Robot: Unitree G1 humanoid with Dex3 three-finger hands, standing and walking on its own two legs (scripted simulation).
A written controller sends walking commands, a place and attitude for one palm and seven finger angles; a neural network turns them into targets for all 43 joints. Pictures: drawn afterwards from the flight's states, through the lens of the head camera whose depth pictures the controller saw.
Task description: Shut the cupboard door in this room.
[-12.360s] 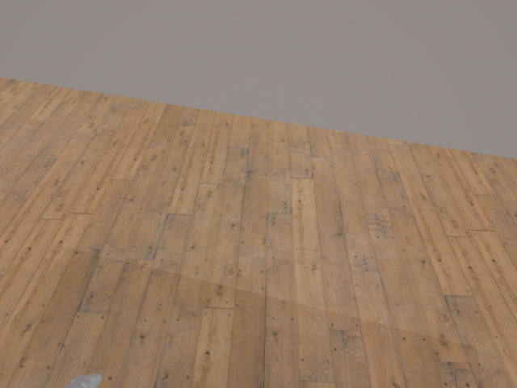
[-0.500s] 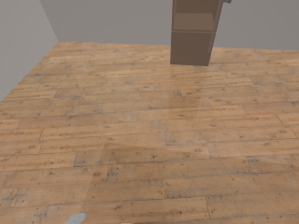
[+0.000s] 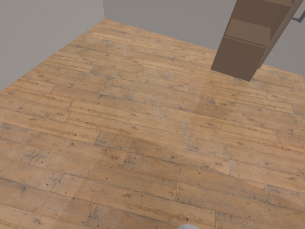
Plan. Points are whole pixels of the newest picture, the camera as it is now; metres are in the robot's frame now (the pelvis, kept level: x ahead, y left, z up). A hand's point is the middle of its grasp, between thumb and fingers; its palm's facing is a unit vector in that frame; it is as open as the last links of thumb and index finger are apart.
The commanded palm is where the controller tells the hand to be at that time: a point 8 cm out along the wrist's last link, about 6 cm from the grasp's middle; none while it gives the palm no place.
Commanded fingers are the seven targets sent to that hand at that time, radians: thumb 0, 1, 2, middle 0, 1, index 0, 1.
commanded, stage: turn or walk to find it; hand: left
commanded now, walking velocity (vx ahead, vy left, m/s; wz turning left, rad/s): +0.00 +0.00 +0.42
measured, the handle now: (304, 8) +1.29 -0.80 +0.07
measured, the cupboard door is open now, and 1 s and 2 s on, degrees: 81 81 81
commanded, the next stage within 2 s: stand and wait in 0.16 s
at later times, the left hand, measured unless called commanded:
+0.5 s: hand out of the picture +0.01 +0.14 -0.15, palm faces +0.17 -0.95 -0.26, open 7.4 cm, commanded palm none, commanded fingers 0.00 0.90 0.90 -0.20 -0.30 -0.20 -0.30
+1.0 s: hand out of the picture -0.07 +0.13 -0.17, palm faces +0.21 -0.96 -0.18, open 7.4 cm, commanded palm none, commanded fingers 0.00 0.90 0.90 -0.20 -0.30 -0.20 -0.30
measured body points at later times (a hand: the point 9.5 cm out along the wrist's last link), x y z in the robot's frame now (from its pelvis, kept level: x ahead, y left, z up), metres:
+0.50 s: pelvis -0.01 -0.06 +0.00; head +0.01 -0.09 +0.45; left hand +0.00 +0.19 -0.13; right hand +0.06 -0.30 -0.16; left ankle -0.06 +0.10 -0.68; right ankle +0.01 -0.14 -0.74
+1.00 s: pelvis -0.02 -0.03 +0.00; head -0.03 -0.04 +0.45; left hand -0.08 +0.18 -0.16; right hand +0.06 -0.26 -0.15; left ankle -0.07 +0.08 -0.74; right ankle +0.00 -0.14 -0.74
